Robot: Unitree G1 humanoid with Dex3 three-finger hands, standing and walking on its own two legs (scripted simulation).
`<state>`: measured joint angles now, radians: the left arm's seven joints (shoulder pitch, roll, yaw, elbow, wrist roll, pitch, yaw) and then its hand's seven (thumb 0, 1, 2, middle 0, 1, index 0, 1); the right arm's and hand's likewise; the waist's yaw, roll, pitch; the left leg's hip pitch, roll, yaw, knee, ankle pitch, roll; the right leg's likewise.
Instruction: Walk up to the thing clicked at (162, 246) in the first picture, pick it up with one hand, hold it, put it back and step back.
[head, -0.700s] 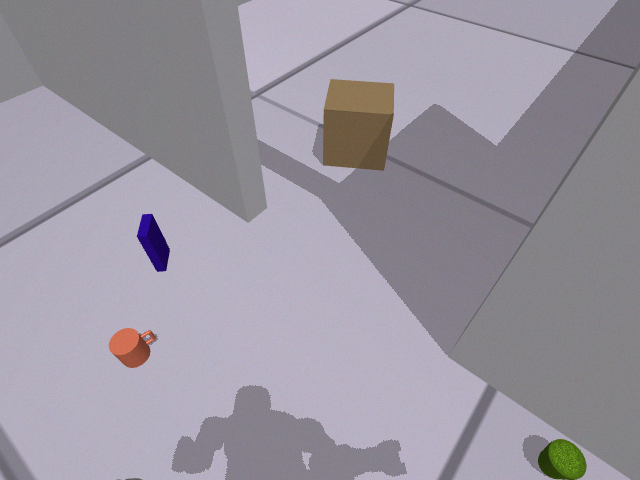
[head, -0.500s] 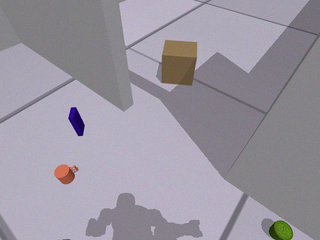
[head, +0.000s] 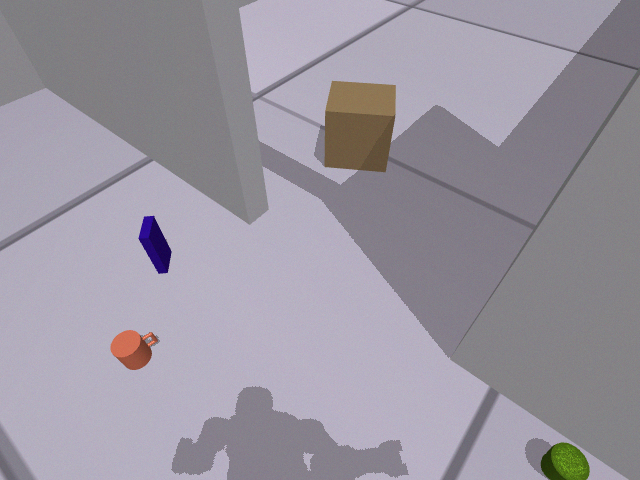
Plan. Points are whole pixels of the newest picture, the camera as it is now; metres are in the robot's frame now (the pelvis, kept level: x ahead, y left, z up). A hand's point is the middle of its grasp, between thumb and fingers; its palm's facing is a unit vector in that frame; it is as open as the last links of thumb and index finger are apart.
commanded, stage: stand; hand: left
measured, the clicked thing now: (156, 245) +0.96 +0.66 -0.67
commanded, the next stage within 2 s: walk up in 0.42 s
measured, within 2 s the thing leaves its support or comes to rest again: neither
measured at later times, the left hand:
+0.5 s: hand out of the picture +0.08 +0.26 -0.15, palm faces +0.04 -0.94 -0.33, open 7.4 cm
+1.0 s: hand (53, 458) +0.16 +0.41 -0.16, palm faces +0.17 -0.92 -0.34, open 7.4 cm
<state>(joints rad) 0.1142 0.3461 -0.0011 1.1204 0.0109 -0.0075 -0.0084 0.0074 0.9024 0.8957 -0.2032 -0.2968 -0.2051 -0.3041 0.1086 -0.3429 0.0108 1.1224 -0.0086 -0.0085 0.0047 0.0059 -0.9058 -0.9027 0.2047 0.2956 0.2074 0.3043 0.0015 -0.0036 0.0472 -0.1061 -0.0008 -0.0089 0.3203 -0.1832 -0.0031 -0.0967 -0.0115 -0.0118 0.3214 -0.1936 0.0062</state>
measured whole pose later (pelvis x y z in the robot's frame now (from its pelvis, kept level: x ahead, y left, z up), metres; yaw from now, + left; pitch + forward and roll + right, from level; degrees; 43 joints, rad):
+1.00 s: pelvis +0.14 +0.11 -0.02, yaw +15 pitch -2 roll +1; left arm 0.23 0.45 0.06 0.90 0.02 -0.04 -0.08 0.01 0.90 0.90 -0.20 -0.30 -0.20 -0.30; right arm 0.36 -0.38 -0.05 0.87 -0.02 -0.05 0.07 0.01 -0.90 -0.90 0.21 0.30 0.21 0.30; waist -0.03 -0.05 0.06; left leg -0.21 -0.01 0.02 0.53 -0.29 0.03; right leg -0.47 -0.09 -0.04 0.87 -0.36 -0.01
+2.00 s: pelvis +0.53 +0.24 -0.03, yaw +26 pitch -2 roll +0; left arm 0.25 0.42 0.07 0.83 0.02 -0.06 -0.08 0.01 0.90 0.90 -0.20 -0.30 -0.20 -0.30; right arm 0.39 -0.44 -0.05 0.81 0.00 -0.06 0.03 0.01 -0.90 -0.90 0.21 0.30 0.21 0.30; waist -0.03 0.02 0.08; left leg -0.18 0.05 0.01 0.72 -0.46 0.01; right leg -0.40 -0.05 -0.06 0.63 -0.19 -0.02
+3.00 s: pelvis +0.68 +0.30 -0.02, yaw +25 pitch -2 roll +0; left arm 0.13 0.38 0.00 1.03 0.00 -0.03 -0.01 0.01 0.90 0.90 -0.20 -0.30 -0.21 -0.30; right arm 0.16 -0.36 0.01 1.06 0.00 0.00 0.03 0.01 -0.91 -0.90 0.21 0.30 0.21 0.30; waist 0.00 0.00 0.06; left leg -0.25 0.02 0.03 0.56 -0.27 0.00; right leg -0.26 -0.05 -0.02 0.56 -0.26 0.03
